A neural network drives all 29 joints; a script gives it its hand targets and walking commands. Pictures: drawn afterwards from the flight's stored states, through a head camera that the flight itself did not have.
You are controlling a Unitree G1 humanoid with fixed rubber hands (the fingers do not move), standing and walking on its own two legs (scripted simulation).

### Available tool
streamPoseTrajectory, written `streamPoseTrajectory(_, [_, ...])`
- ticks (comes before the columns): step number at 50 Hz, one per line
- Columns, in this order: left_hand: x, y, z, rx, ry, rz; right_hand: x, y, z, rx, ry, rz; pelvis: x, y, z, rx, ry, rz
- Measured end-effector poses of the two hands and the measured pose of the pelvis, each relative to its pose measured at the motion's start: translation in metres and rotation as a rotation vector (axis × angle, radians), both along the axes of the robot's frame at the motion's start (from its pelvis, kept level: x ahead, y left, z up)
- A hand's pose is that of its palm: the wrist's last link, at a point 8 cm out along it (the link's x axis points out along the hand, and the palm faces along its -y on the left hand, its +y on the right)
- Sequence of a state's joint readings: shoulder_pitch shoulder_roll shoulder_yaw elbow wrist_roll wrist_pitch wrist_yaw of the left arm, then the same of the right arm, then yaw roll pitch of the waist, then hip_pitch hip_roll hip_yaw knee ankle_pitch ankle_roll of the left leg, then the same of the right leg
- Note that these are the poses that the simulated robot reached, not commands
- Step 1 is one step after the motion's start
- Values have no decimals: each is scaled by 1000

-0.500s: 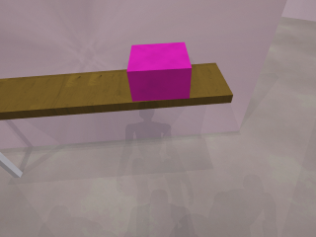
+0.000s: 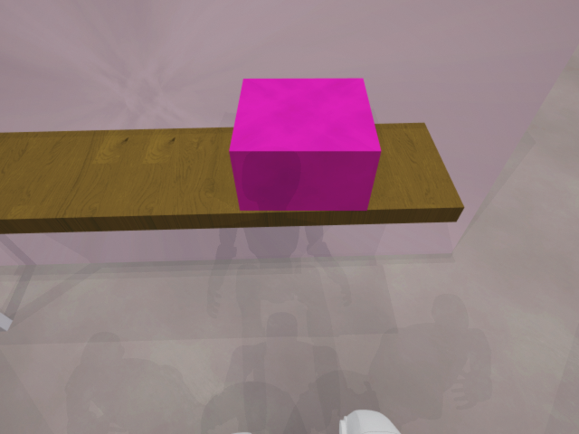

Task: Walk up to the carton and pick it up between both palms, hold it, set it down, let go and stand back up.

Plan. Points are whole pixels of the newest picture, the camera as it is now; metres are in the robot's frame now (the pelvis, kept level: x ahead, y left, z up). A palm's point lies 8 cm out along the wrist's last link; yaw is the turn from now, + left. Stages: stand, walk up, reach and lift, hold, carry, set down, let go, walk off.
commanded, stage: walk up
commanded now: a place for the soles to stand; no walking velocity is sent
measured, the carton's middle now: (303, 142) +0.69 +0.00 -0.01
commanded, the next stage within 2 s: none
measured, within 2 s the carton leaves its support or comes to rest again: neither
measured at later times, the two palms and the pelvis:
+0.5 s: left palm (127, 414) +0.18 +0.27 -0.12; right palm (457, 341) +0.28 -0.25 -0.11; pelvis +0.18 +0.01 -0.01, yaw -1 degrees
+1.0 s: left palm (154, 298) +0.35 +0.27 -0.09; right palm (455, 317) +0.32 -0.26 -0.10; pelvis +0.21 +0.01 +0.00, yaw -2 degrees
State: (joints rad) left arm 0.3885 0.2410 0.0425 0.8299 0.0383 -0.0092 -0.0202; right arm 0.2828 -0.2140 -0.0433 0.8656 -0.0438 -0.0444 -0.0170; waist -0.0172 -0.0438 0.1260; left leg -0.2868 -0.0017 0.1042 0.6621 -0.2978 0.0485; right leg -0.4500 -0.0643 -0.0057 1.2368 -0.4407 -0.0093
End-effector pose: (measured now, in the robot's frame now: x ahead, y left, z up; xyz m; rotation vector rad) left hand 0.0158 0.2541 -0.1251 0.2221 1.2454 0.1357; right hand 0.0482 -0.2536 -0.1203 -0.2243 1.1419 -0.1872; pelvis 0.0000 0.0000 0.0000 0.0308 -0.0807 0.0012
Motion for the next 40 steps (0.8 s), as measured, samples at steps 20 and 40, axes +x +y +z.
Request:
streamPoseTrajectory(20, [124,-10,25,77,-25,18,177,-26,7,33,-28,89,147,-15,7,-49,12,-16])
streamPoseTrajectory(40, [294,15,12,50,-173,-89,272,7,6,1,-125,61,209,10,-8,-46,32,-26])
